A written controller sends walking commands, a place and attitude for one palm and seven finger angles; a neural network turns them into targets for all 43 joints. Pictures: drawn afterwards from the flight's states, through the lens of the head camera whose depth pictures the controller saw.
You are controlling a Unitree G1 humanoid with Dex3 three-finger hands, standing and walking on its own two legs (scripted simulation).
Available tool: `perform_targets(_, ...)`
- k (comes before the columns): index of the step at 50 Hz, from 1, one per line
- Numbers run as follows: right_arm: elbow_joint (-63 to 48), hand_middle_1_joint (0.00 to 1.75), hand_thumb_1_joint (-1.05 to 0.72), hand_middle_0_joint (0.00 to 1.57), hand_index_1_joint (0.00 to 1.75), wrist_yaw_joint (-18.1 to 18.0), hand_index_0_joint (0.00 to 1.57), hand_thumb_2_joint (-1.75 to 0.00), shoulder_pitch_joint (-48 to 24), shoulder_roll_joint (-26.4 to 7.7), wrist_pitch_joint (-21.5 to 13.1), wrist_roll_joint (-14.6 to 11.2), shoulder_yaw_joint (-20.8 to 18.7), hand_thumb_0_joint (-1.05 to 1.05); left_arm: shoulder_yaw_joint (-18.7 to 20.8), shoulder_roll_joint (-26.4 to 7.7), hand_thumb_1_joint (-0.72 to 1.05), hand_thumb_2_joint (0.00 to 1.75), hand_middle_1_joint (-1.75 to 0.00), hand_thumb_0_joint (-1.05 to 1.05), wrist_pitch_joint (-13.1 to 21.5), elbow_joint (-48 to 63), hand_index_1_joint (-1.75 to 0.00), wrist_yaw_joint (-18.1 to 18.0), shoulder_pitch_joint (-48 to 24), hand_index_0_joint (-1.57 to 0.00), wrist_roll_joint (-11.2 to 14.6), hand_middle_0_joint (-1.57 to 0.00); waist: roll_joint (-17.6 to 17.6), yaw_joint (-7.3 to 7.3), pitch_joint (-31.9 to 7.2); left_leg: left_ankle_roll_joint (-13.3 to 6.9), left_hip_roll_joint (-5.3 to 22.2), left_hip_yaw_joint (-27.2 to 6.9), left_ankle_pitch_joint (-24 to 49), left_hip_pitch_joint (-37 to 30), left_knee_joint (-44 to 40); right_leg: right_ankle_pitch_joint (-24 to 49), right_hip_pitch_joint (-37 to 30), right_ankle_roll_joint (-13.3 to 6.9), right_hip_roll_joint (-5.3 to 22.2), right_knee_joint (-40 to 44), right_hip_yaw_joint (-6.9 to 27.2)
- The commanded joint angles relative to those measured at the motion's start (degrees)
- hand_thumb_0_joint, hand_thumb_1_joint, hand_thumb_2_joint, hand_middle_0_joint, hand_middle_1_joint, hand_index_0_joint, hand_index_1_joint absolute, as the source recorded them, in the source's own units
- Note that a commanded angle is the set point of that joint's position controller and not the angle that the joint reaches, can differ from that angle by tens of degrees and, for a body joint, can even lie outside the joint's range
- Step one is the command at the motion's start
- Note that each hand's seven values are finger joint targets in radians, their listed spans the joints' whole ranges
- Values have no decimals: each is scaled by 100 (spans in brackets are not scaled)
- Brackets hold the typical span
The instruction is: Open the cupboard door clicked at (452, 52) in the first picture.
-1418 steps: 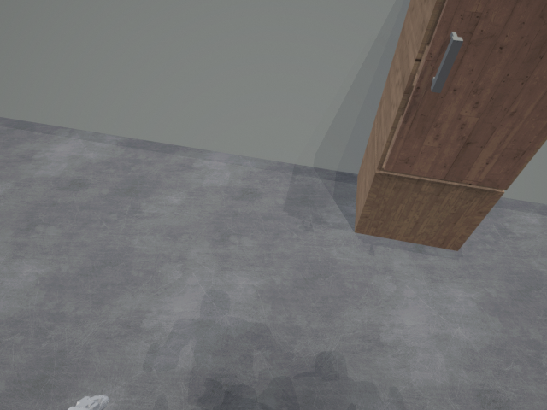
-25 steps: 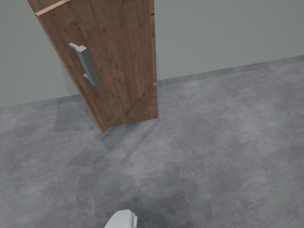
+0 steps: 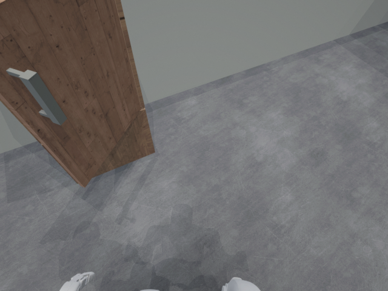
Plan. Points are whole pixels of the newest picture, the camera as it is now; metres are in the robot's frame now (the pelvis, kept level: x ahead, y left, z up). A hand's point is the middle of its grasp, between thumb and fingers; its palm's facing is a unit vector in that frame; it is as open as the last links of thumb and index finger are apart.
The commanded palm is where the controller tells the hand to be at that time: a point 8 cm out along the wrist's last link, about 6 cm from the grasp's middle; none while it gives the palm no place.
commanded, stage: walk to a spot facing it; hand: left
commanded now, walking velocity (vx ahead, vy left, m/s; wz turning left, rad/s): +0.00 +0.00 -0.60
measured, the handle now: (37, 97) +0.46 +0.40 +0.09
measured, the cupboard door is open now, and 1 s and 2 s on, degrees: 41 41 41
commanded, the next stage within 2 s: turn to face it in 1.88 s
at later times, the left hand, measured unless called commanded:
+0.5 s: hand (144, 262) +0.18 +0.14 -0.15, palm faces -0.30 -0.93 -0.21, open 7.4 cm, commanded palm none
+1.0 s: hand (177, 233) +0.26 +0.07 -0.17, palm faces -0.56 -0.81 -0.17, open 7.4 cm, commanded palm none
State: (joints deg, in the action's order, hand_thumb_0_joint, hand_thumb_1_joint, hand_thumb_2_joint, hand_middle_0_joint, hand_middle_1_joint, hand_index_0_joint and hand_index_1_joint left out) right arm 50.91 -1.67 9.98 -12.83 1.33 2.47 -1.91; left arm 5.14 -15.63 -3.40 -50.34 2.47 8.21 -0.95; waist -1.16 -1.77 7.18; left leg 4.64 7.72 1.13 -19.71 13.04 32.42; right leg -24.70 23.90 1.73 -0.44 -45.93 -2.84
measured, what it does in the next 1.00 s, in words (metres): walks ahead, turning right: right foot, then left foot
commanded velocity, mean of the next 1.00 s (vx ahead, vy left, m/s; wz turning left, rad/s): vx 0.16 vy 0.00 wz -0.59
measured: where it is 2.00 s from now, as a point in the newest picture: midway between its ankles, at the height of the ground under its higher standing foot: (288, 247)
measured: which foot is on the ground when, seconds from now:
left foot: down 0.00-0.04, up 0.06-0.28, down 0.30-0.54, up 0.56-0.84, down 0.86-1.00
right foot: up 0.00-0.02, down 0.04-0.30, up 0.32-0.52, down 0.54-0.86, up 0.88-1.00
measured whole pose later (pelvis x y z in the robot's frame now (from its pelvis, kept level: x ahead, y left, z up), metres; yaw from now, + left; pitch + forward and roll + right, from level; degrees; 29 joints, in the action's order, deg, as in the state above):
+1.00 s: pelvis +0.10 -0.07 +0.01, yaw -37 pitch +2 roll -1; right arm 51.2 -0.7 14.4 -11.3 -3.6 2.6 -1.4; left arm 5.4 -14.2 -2.1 -55.7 3.6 12.9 -1.8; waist 2.5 -1.0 3.7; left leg 1.4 4.8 6.5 -17.4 11.7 27.4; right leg -20.9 29.8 -0.1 1.4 -62.8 -1.0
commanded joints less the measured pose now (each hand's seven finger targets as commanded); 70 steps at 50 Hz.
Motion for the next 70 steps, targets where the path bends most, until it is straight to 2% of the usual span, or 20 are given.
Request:
perform_targets(1,-621,30,-90,20,30,-9,20,-90,-47,-870,-63,-171,-326,0,252,-1179,90,90,-30,0,248,178,-30,-93,982,-20,-69,-20,1241,-252,-1056,-135,-171,744,312,1620,1902,2824,-2525,-709,1347,2495,1998)
perform_targets(3,-854,30,-90,20,30,10,20,-90,-338,-698,-27,-215,-214,0,322,-1751,90,90,-30,0,208,186,-30,-224,1061,-20,-28,-20,1492,-395,-914,-144,-294,-171,-1879,2152,3361,2434,-1708,-1792,2316,2727,3323)
perform_targets(12,-188,30,-90,20,30,3,20,-90,628,-522,-71,-226,-185,0,144,-1016,90,90,-30,0,126,322,-30,-275,-106,-20,-42,-20,988,420,-1041,-180,-652,158,191,-47,83,1826,-424,-886,906,2106,2313)
perform_targets(13,-113,30,-90,20,30,-31,20,-90,822,-728,-106,-199,-213,0,105,-882,90,90,-30,0,92,392,-30,-247,-185,-20,-1,-20,620,494,-982,-278,-458,-30,283,-614,-611,1269,130,-631,612,1878,2100)
perform_targets(15,-248,30,-90,20,30,-114,20,-90,913,-1634,-203,-40,-364,0,-6,-402,90,90,-30,0,84,607,-30,-144,-106,-20,63,-20,-1674,488,-915,-1399,2032,-2745,121,-740,-2050,-980,1164,-30,-364,-614,497)
perform_targets(25,-252,30,-90,20,30,-28,20,-90,535,-1294,-131,-98,-362,0,41,-431,90,90,-30,0,204,280,-30,-25,370,-20,22,-20,-832,64,-1107,-516,828,367,2503,88,208,1322,-1527,-165,-16,1860,-212)
perform_targets(27,-708,30,-90,20,30,46,20,-90,31,-598,-73,-182,-214,0,259,-1505,90,90,-30,0,276,69,-30,-185,1064,-20,-25,-20,1915,-369,-1056,4,-339,725,-1896,2290,2513,2847,-2507,-1255,2339,2938,2974)
perform_targets(29,-672,30,-90,20,30,54,20,-90,-311,-722,-50,-162,-254,0,263,-1282,90,90,-30,0,254,150,-30,-254,806,-20,-23,-20,1689,-295,-681,-107,-193,-156,-1271,2817,3382,490,-1956,-1545,1852,3143,3317)
perform_targets(40,-411,30,-90,20,30,183,20,-90,86,-513,-300,-159,-266,0,210,-924,90,90,-30,0,425,62,-30,-169,357,-20,-37,-20,892,271,-572,-157,-710,253,177,15,22,-328,-422,-1123,905,2803,2482)
perform_targets(41,-241,30,-90,20,30,115,20,-90,578,-649,-363,-162,-286,0,180,-736,90,90,-30,0,430,109,-30,-155,182,-20,-28,-20,522,531,-706,-209,-580,186,231,-1031,-669,-311,220,-912,646,2305,2251)
perform_targets(43,18,30,-90,20,30,-26,20,-90,1851,-1646,-462,34,-470,0,26,-126,90,90,-30,0,456,433,-30,-48,30,-20,37,-20,-2025,1023,-1155,-1218,2118,-3095,-1642,-2482,-2113,-1138,2107,-244,-459,-928,438)
perform_targets(44,-29,30,-90,20,30,-51,20,-90,1822,-1664,-460,9,-454,0,100,-348,90,90,-30,0,511,605,-30,22,-407,-20,-15,-20,-913,1002,-762,-1672,2467,-3386,-1666,-1884,-2331,-854,2305,-249,158,-1646,668)
perform_targets(50,148,30,-90,20,30,-14,20,-90,1365,-818,-598,-34,-187,0,-55,110,90,90,-30,0,396,281,-30,217,-467,-20,-74,-20,-970,453,-569,-940,1008,79,2340,-1384,-1718,795,1724,-94,524,-1257,19)
perform_targets(55,305,30,-90,20,30,44,20,-90,1481,-890,-533,4,-197,0,-92,91,90,90,-30,0,346,302,-30,218,-870,-20,-57,-20,-829,488,-374,-902,1116,656,2036,-767,-1759,1040,469,-238,305,348,-476)
perform_targets(58,335,30,-90,20,30,64,20,-90,1243,-966,-470,-19,-180,0,-2,-169,90,90,-30,0,390,39,-30,168,-52,-20,-75,-20,-656,-61,-678,-718,1021,981,2831,-323,-524,1016,-1259,-478,-23,1052,-690)
perform_targets(59,292,30,-90,20,30,97,20,-90,1078,-902,-479,-86,-145,0,89,-468,90,90,-30,0,462,-289,-30,110,962,-20,-88,-20,-75,-558,-1111,-507,715,1258,3082,484,862,936,-2885,-722,53,1329,-386)
perform_targets(60,44,30,-90,20,30,150,20,-90,924,-516,-512,-225,-64,0,323,-1231,90,90,-30,0,534,-546,-30,-12,2017,-20,-119,-20,1610,-964,-1849,-228,-92,1542,710,2193,3052,345,-4376,-1368,1721,2092,2156)
perform_targets(61,-195,30,-90,20,30,125,20,-90,453,-498,-525,-246,-84,0,348,-1564,90,90,-30,0,505,-624,-30,-87,2150,-20,51,-20,1765,-945,-1718,-226,-344,617,-1675,3075,4412,789,-4087,-1815,2669,3084,3784)
perform_targets(66,331,30,-90,20,30,171,20,-90,910,-304,-260,-74,-157,0,55,-552,90,90,-30,0,555,-63,-30,-245,39,-20,-53,-20,1011,347,-691,-149,297,107,-246,1549,2928,285,-656,-1300,1618,3409,1443)
perform_targets(70,392,30,-90,20,30,281,20,-90,1032,-100,-283,-65,-145,0,89,-644,90,90,-30,0,613,-222,-30,-162,-23,-20,-59,-20,650,460,-576,-140,-51,528,390,709,1202,-211,-329,-1178,1273,3386,1158)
